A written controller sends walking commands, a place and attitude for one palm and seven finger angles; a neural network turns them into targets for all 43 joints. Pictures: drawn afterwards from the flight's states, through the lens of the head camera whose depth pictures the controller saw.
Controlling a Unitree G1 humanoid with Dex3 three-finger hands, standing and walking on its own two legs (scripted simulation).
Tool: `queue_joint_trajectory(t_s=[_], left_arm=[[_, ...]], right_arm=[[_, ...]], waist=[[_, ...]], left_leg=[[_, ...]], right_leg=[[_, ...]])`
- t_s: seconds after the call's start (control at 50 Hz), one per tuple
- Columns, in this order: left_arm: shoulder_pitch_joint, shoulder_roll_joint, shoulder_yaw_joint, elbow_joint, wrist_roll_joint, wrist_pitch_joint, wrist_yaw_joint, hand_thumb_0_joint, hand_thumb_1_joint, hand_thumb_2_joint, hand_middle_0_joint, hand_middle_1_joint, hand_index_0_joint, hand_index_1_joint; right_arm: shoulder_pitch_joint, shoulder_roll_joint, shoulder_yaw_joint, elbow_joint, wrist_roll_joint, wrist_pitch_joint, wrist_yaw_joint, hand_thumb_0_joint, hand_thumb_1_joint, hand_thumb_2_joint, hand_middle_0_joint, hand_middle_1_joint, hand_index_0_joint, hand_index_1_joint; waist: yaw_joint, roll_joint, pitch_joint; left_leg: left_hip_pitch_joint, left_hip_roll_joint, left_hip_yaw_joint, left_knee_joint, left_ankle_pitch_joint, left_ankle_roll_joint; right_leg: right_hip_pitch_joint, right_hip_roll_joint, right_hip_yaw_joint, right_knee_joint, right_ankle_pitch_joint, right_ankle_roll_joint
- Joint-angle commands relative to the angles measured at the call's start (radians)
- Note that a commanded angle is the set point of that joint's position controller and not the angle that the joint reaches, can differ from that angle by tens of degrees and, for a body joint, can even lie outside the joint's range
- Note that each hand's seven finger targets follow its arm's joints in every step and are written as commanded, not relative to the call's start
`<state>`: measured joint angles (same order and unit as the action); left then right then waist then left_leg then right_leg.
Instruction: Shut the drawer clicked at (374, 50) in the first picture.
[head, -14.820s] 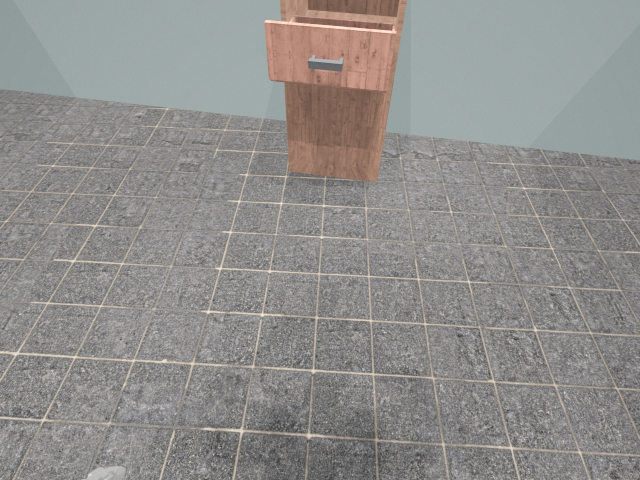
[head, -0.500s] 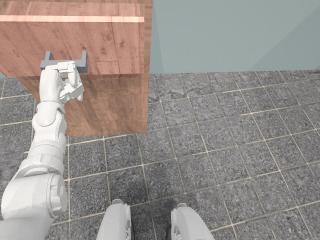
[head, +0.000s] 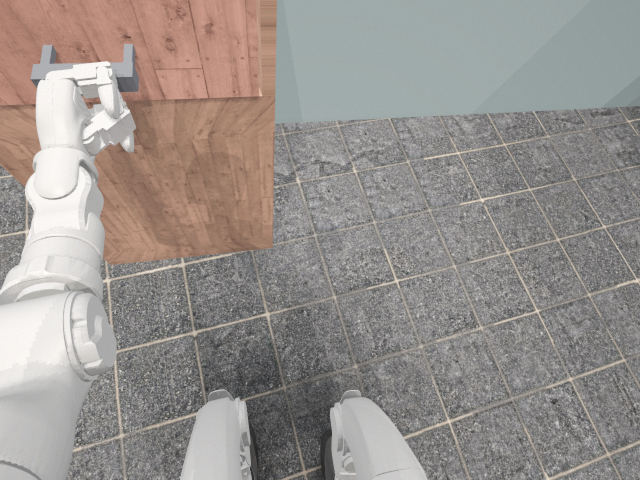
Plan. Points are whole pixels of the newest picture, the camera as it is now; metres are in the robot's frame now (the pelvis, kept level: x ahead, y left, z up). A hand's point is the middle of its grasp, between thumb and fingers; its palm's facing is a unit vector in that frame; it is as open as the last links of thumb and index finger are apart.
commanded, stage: push the drawer shut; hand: left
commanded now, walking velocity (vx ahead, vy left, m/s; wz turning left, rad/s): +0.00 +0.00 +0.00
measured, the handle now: (88, 65) +0.61 +0.23 +0.06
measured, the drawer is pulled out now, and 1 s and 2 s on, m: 0.00 0.00 0.00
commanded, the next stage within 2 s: pull the fist back off the drawer in 0.32 s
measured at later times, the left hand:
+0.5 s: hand (114, 109) +0.54 +0.20 +0.06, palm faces +0.07 -1.00 -0.06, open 3.1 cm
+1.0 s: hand (130, 115) +0.53 +0.18 +0.07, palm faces +0.07 -1.00 -0.04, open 3.3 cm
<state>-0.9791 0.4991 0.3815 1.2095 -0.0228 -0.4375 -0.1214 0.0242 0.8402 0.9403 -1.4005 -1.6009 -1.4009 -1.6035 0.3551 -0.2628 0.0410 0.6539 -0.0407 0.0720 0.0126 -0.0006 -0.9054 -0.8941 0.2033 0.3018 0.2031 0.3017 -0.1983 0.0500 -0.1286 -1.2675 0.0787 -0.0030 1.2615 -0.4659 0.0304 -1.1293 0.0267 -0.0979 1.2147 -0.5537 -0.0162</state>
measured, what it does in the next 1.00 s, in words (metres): stands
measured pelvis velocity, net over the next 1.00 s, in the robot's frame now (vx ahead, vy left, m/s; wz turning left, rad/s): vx -0.01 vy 0.01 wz -0.02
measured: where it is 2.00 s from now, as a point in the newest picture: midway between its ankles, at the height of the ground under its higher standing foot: outside the picture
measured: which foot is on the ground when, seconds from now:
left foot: down 0.00-1.00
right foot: down 0.00-1.00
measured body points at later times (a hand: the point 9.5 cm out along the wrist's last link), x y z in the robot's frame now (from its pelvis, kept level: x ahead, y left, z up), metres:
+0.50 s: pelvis -0.02 +0.00 -0.02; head +0.15 +0.05 +0.40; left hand +0.53 +0.25 +0.07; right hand -0.03 -0.26 -0.11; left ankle +0.06 +0.10 -0.62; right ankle +0.01 -0.12 -0.62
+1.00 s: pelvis -0.01 +0.01 +0.00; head +0.15 +0.03 +0.43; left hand +0.52 +0.23 +0.07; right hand -0.02 -0.25 -0.11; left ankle +0.06 +0.10 -0.62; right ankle +0.01 -0.12 -0.62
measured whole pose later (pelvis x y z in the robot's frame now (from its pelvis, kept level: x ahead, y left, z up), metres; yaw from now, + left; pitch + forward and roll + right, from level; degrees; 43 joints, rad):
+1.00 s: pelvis -0.01 +0.01 +0.00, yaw -1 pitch +26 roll -5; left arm -0.95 0.48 0.38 1.14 -0.03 -0.39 -0.09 0.03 0.88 0.91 -1.40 -1.60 -1.40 -1.60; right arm 0.40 -0.26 0.05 0.64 -0.04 0.06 0.04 0.00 -0.91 -0.89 0.20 0.30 0.20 0.30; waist -0.20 0.06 -0.13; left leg -1.26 0.08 0.01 1.24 -0.45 0.04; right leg -1.13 0.03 -0.08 1.19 -0.53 0.00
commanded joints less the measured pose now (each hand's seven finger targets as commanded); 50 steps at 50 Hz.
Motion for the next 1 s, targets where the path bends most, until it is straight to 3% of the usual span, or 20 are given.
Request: queue_joint_trajectory(t_s=[0.0,0.06,0.1,0.14,0.18,0.28,0.4,0.5,0.52,0.56,0.58,0.6,0.66,0.68,0.72,0.76,0.8,0.88,0.94,0.98], left_arm=[[-0.568,0.285,0.044,-0.245,-0.001,-0.066,0.011,0.0,0.9,0.9,-1.4,-1.6,-1.4,-1.6],[-0.618,0.259,0.018,-0.24,0.0,-0.058,0.006,0.0,0.9,0.9,-1.4,-1.6,-1.4,-1.6],[-0.641,0.309,0.05,-0.238,0.0,-0.051,0.012,0.0,0.9,0.9,-1.4,-1.6,-1.4,-1.6],[-0.675,0.289,0.02,-0.215,0.005,-0.038,0.012,0.0,0.9,0.9,-1.4,-1.6,-1.4,-1.6],[-0.712,0.317,0.029,-0.214,0.01,-0.04,0.012,0.0,0.9,0.9,-1.4,-1.6,-1.4,-1.6],[-0.796,0.303,-0.01,-0.228,0.016,-0.042,0.019,0.0,0.9,0.9,-1.4,-1.6,-1.4,-1.6],[-0.86,0.274,-0.066,-0.215,0.023,-0.02,0.032,0.0,0.9,0.9,-1.4,-1.6,-1.4,-1.6],[-0.847,0.25,-0.064,-0.203,0.027,-0.004,0.041,0.0,0.9,0.9,-1.4,-1.6,-1.4,-1.6],[-0.829,0.277,-0.04,-0.184,0.027,0.002,0.045,0.0,0.9,0.9,-1.4,-1.6,-1.4,-1.6],[-0.827,0.288,-0.034,-0.193,0.032,0.001,0.044,0.0,0.9,0.9,-1.4,-1.6,-1.4,-1.6],[-0.822,0.251,-0.058,-0.193,0.028,0.004,0.041,0.0,0.9,0.9,-1.4,-1.6,-1.4,-1.6],[-0.808,0.291,-0.023,-0.2,0.027,0.003,0.043,0.0,0.9,0.9,-1.4,-1.6,-1.4,-1.6],[-0.748,0.258,-0.031,-0.229,0.022,-0.007,0.037,0.0,0.9,0.9,-1.4,-1.6,-1.4,-1.6],[-0.716,0.231,-0.039,-0.212,0.016,-0.002,0.035,0.0,0.9,0.9,-1.4,-1.6,-1.4,-1.6],[-0.681,0.278,0.002,-0.236,0.006,-0.004,0.037,0.0,0.9,0.9,-1.4,-1.6,-1.4,-1.6],[-0.627,0.255,-0.002,-0.272,0.007,-0.017,0.034,0.0,0.9,0.9,-1.4,-1.6,-1.4,-1.6],[-0.558,0.265,0.022,-0.278,0.001,-0.022,0.035,0.0,0.9,0.9,-1.4,-1.6,-1.4,-1.6],[-0.409,0.187,-0.008,-0.253,-0.009,-0.015,0.034,0.0,0.9,0.9,-1.4,-1.6,-1.4,-1.6],[-0.347,0.194,0.021,-0.265,-0.027,-0.018,0.038,0.0,0.9,0.9,-1.4,-1.6,-1.4,-1.6],[-0.317,0.211,0.047,-0.311,-0.036,-0.042,0.036,0.0,0.9,0.9,-1.4,-1.6,-1.4,-1.6]], right_arm=[[0.203,-0.196,-0.067,-0.033,-0.005,-0.003,-0.009,0.0,-0.9,-0.9,0.2,0.3,0.2,0.3],[0.211,-0.191,-0.064,-0.029,-0.006,-0.004,-0.006,0.0,-0.9,-0.9,0.2,0.3,0.2,0.3],[0.216,-0.199,-0.063,-0.026,-0.004,-0.002,-0.01,0.0,-0.9,-0.9,0.2,0.3,0.2,0.3],[0.215,-0.195,-0.058,-0.023,-0.002,-0.006,-0.012,0.0,-0.9,-0.9,0.2,0.3,0.2,0.3],[0.222,-0.201,-0.055,-0.016,-0.003,-0.012,-0.017,0.0,-0.9,-0.9,0.2,0.3,0.2,0.3],[0.223,-0.208,-0.05,-0.008,-0.01,-0.031,-0.022,0.0,-0.9,-0.9,0.2,0.3,0.2,0.3],[0.216,-0.22,-0.042,-0.001,-0.011,-0.057,-0.031,0.0,-0.9,-0.9,0.2,0.3,0.2,0.3],[0.226,-0.219,-0.045,0.001,-0.017,-0.067,-0.024,0.0,-0.9,-0.9,0.2,0.3,0.2,0.3],[0.226,-0.222,-0.042,-0.002,-0.017,-0.067,-0.022,0.0,-0.9,-0.9,0.2,0.3,0.2,0.3],[0.227,-0.223,-0.04,-0.005,-0.019,-0.069,-0.02,0.0,-0.9,-0.9,0.2,0.3,0.2,0.3],[0.222,-0.219,-0.042,-0.009,-0.017,-0.07,-0.016,0.0,-0.9,-0.9,0.2,0.3,0.2,0.3],[0.223,-0.222,-0.043,-0.008,-0.018,-0.07,-0.016,0.0,-0.9,-0.9,0.2,0.3,0.2,0.3],[0.222,-0.219,-0.049,-0.018,-0.018,-0.069,-0.008,0.0,-0.9,-0.9,0.2,0.3,0.2,0.3],[0.219,-0.217,-0.05,-0.018,-0.016,-0.066,-0.005,0.0,-0.9,-0.9,0.2,0.3,0.2,0.3],[0.217,-0.219,-0.05,-0.025,-0.013,-0.061,-0.004,0.0,-0.9,-0.9,0.2,0.3,0.2,0.3],[0.212,-0.212,-0.055,-0.035,-0.012,-0.058,0.004,0.0,-0.9,-0.9,0.2,0.3,0.2,0.3],[0.213,-0.209,-0.059,-0.037,-0.01,-0.048,0.006,0.0,-0.9,-0.9,0.2,0.3,0.2,0.3],[0.205,-0.197,-0.065,-0.053,0.0,-0.027,0.016,0.0,-0.9,-0.9,0.2,0.3,0.2,0.3],[0.196,-0.192,-0.069,-0.066,0.006,-0.015,0.013,0.0,-0.9,-0.9,0.2,0.3,0.2,0.3],[0.19,-0.186,-0.07,-0.074,0.006,-0.013,0.012,0.0,-0.9,-0.9,0.2,0.3,0.2,0.3]], waist=[[-0.052,0.171,-0.552],[-0.075,0.159,-0.536],[-0.075,0.155,-0.543],[-0.097,0.147,-0.509],[-0.101,0.173,-0.516],[-0.122,0.248,-0.525],[-0.151,0.267,-0.505],[-0.14,0.273,-0.526],[-0.131,0.243,-0.514],[-0.124,0.258,-0.517],[-0.127,0.26,-0.521],[-0.117,0.249,-0.523],[-0.093,0.269,-0.551],[-0.093,0.245,-0.533],[-0.075,0.213,-0.53],[-0.051,0.245,-0.568],[-0.034,0.208,-0.557],[-0.019,0.144,-0.508],[-0.006,0.072,-0.476],[0.012,0.08,-0.505]], left_leg=[[0.587,-0.022,-0.099,-0.099,0.302,0.009],[0.575,-0.022,-0.104,-0.091,0.3,0.013],[0.552,-0.022,-0.1,-0.088,0.271,0.013],[0.516,-0.023,-0.098,-0.085,0.227,0.016],[0.528,-0.022,-0.107,-0.086,0.22,0.014],[0.576,-0.016,-0.14,-0.097,0.168,0.007],[0.569,-0.011,-0.173,-0.123,0.034,0.007],[0.595,-0.013,-0.187,-0.129,0.029,0.001],[0.556,-0.016,-0.179,-0.126,0.008,0.004],[0.556,-0.016,-0.182,-0.13,0.004,0.003],[0.556,-0.019,-0.177,-0.13,-0.002,0.004],[0.554,-0.015,-0.177,-0.131,-0.003,0.003],[0.604,-0.014,-0.187,-0.146,0.039,-0.002],[0.599,-0.012,-0.188,-0.15,0.033,-0.003],[0.564,-0.016,-0.162,-0.147,0.046,0.001],[0.607,-0.016,-0.162,-0.152,0.093,-0.004],[0.616,-0.013,-0.153,-0.158,0.133,-0.007],[0.589,-0.019,-0.12,-0.166,0.176,-0.002],[0.523,-0.028,-0.087,-0.166,0.182,0.006],[0.534,-0.03,-0.072,-0.161,0.244,0.007]], right_leg=[[0.021,0.035,0.051,-0.169,0.235,-0.01],[0.011,0.038,0.048,-0.167,0.235,-0.008],[0.017,0.039,0.053,-0.174,0.218,-0.005],[0.004,0.04,0.056,-0.181,0.191,-0.003],[-0.02,0.04,0.05,-0.172,0.178,-0.006],[-0.109,0.038,0.037,-0.156,0.138,-0.013],[-0.177,0.032,0.034,-0.152,0.079,-0.013],[-0.185,0.031,0.024,-0.148,0.084,-0.017],[-0.162,0.032,0.027,-0.152,0.07,-0.017],[-0.161,0.031,0.026,-0.144,0.065,-0.02],[-0.162,0.032,0.029,-0.151,0.063,-0.018],[-0.148,0.031,0.027,-0.152,0.065,-0.018],[-0.143,0.032,0.023,-0.145,0.084,-0.024],[-0.141,0.032,0.021,-0.152,0.084,-0.021],[-0.085,0.033,0.03,-0.163,0.087,-0.017],[-0.078,0.034,0.027,-0.156,0.107,-0.022],[-0.044,0.035,0.024,-0.166,0.128,-0.02],[0.011,0.037,0.027,-0.189,0.152,-0.015],[0.09,0.038,0.042,-0.21,0.17,-0.007],[0.136,0.038,0.049,-0.204,0.226,-0.007]])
